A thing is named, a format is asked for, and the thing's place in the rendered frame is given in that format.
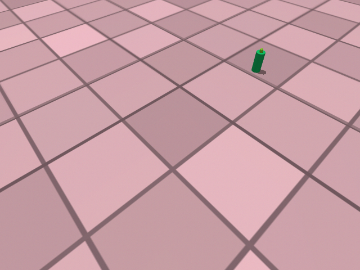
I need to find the bottle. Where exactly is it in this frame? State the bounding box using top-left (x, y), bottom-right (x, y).
top-left (251, 48), bottom-right (266, 73)

